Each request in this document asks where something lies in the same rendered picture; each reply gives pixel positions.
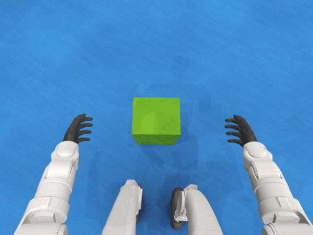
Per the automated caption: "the robot right forearm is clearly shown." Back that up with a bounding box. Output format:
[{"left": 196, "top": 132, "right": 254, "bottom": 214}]
[{"left": 243, "top": 141, "right": 313, "bottom": 228}]

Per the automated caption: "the left robot upper arm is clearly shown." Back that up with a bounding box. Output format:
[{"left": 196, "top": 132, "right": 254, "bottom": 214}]
[{"left": 16, "top": 222, "right": 68, "bottom": 235}]

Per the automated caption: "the robot left forearm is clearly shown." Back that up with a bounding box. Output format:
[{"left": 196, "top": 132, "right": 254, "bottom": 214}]
[{"left": 13, "top": 141, "right": 79, "bottom": 235}]

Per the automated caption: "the left robot foot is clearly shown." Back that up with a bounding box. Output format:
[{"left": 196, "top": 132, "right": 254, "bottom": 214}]
[{"left": 136, "top": 184, "right": 142, "bottom": 225}]

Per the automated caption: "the right robot hand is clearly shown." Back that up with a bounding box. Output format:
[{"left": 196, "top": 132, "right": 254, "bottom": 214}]
[{"left": 225, "top": 115, "right": 258, "bottom": 147}]

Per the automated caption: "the right robot upper arm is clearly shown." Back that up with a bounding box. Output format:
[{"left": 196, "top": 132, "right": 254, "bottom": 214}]
[{"left": 262, "top": 223, "right": 313, "bottom": 235}]

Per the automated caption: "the right robot shin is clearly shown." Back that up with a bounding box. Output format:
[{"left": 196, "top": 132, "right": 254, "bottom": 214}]
[{"left": 174, "top": 185, "right": 198, "bottom": 221}]

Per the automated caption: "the left robot hand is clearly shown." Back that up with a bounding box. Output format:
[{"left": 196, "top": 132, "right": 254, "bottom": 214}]
[{"left": 63, "top": 114, "right": 93, "bottom": 144}]

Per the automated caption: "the carton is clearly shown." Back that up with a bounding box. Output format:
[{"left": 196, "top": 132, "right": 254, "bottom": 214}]
[{"left": 132, "top": 97, "right": 180, "bottom": 145}]

